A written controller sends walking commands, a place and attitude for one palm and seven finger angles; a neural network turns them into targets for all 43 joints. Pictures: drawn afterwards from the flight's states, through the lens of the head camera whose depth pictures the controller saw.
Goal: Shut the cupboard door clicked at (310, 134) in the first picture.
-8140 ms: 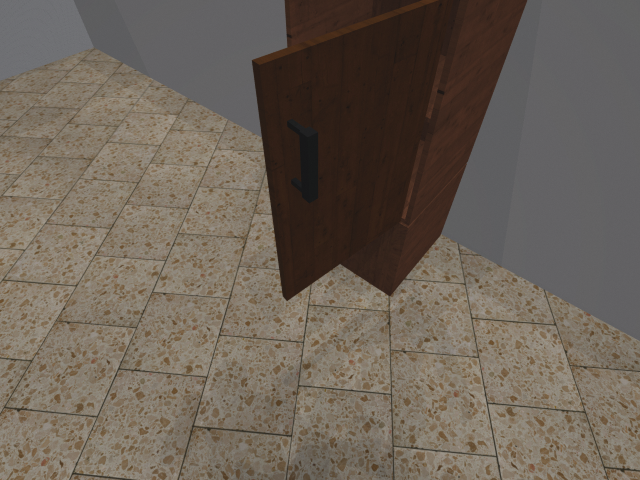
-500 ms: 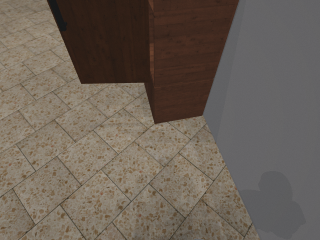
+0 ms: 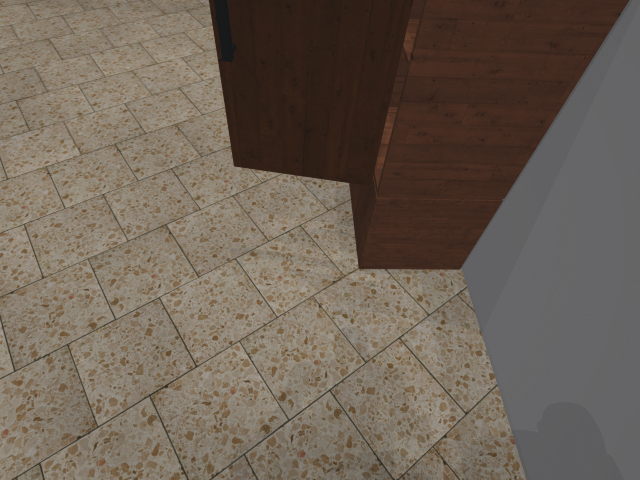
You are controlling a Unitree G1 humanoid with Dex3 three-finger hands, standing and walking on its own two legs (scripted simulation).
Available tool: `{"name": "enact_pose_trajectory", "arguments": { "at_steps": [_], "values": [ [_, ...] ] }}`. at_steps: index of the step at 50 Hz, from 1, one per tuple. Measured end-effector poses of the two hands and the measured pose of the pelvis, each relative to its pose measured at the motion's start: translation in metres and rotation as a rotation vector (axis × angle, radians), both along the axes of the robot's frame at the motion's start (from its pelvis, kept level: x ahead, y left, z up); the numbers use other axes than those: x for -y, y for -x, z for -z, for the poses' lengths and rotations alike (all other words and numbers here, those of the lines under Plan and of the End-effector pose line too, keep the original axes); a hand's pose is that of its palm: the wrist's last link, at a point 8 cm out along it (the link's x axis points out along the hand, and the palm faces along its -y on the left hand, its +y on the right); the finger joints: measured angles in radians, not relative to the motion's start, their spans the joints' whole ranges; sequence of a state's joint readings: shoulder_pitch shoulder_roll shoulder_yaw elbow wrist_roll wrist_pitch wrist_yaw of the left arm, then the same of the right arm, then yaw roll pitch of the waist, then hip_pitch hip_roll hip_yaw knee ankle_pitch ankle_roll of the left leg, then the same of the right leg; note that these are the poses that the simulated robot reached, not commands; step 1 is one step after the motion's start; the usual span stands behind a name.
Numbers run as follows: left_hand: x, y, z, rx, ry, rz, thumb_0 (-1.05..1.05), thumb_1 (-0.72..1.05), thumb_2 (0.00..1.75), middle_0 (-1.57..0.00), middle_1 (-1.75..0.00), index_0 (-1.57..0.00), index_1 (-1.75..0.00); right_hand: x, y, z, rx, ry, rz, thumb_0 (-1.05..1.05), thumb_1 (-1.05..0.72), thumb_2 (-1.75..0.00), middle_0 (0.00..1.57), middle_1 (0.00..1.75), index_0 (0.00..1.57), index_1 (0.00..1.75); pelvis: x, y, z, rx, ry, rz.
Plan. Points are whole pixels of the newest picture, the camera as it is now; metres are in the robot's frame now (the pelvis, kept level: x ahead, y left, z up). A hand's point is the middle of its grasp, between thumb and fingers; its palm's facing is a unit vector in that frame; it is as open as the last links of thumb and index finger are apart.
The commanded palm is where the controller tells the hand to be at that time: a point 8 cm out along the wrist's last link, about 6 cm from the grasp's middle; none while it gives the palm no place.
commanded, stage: take the last steps up to it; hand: left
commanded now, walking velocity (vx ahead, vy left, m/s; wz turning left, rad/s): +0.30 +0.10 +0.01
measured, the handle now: (226, 23) +0.93 +0.29 +0.09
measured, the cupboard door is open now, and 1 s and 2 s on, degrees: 80 80 80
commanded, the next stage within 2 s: come to a stop and stand still in 0.96 s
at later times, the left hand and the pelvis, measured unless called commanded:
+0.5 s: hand (223, 372) +0.28 +0.17 -0.15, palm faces +0.02 -0.98 -0.18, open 7.4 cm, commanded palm none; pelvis +0.17 +0.01 +0.00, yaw +1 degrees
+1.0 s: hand (179, 323) +0.36 +0.27 -0.16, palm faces +0.05 -0.99 -0.16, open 7.4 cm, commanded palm none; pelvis +0.35 +0.09 +0.01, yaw -1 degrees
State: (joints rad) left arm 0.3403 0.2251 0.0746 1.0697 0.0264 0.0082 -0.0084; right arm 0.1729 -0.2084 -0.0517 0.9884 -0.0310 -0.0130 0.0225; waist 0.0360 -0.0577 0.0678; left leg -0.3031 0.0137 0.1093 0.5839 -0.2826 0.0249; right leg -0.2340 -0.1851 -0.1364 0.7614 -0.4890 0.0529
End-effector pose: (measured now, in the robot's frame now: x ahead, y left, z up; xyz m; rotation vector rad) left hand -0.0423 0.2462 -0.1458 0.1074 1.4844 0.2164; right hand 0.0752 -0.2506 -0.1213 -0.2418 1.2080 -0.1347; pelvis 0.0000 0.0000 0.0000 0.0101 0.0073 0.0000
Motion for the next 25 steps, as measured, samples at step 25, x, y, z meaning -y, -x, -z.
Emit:
{"name": "enact_pose_trajectory", "arguments": {
  "at_steps": [25],
  "values": [
    [0.023, -0.311, -0.025, 0.389, 0.007, 0.137, 0.00, 0.91, 0.90, -0.20, -0.30, -0.20, -0.30, -0.049, -0.013, 0.025, -0.372, -0.127, 0.168, 0.00, -0.91, -0.90, 0.20, 0.30, 0.20, 0.30, -0.009, -0.167, -0.002, 0.034, 0.003, -0.014]
  ]
}}
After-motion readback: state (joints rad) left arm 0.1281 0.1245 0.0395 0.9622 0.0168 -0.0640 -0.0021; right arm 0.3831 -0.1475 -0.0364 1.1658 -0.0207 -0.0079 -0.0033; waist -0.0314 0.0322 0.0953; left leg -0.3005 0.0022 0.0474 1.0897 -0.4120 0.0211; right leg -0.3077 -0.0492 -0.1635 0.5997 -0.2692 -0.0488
